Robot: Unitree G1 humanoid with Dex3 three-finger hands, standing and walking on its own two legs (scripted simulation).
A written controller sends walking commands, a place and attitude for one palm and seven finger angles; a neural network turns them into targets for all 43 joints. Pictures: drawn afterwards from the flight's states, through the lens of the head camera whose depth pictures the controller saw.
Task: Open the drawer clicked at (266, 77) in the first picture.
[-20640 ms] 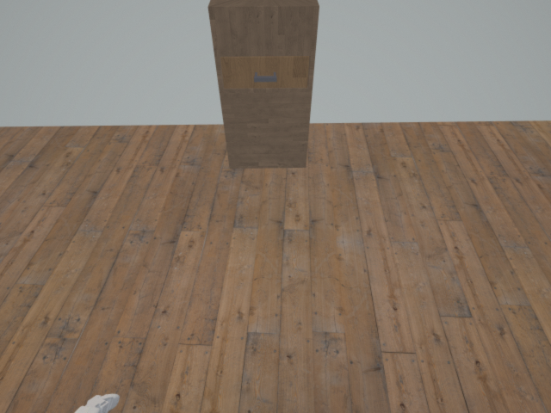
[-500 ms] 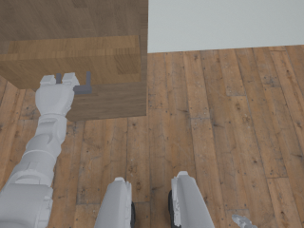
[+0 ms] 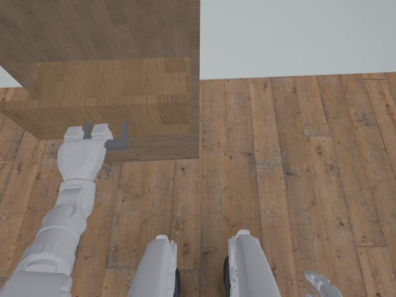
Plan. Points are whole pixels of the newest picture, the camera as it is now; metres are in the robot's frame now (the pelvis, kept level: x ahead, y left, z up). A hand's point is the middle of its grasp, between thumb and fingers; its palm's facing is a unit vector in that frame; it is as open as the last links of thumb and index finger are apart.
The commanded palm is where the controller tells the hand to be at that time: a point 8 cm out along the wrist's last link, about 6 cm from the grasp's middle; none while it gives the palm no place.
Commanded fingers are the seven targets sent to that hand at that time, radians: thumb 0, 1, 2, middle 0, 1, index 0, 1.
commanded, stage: pull the drawer open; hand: left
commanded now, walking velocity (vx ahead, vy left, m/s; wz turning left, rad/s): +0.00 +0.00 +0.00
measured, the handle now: (105, 136) +0.44 +0.22 -0.05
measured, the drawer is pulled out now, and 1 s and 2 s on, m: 0.12 0.23 0.30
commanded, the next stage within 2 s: open the thumb to release the handle in 1.90 s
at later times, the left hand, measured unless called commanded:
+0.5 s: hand (92, 186) +0.34 +0.24 -0.07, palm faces -0.05 -0.04 -1.00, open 5.3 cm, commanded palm +0.30 +0.23 -0.03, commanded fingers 0.00 0.90 0.90 -0.40 -1.35 -0.40 -1.35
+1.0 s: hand (88, 214) +0.28 +0.24 -0.07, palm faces -0.06 -0.04 -1.00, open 5.3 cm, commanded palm +0.25 +0.23 -0.03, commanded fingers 0.00 0.90 0.90 -0.40 -1.35 -0.40 -1.35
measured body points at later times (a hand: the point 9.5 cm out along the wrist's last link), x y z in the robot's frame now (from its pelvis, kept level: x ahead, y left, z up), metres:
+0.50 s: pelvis +0.00 +0.00 +0.01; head +0.15 -0.01 +0.43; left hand +0.33 +0.24 -0.02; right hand +0.14 -0.26 -0.14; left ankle +0.02 +0.11 -0.58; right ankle +0.06 -0.12 -0.58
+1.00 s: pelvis +0.01 +0.00 +0.01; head +0.14 -0.01 +0.43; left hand +0.28 +0.23 -0.02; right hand +0.19 -0.25 -0.13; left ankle +0.02 +0.11 -0.58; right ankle +0.06 -0.12 -0.58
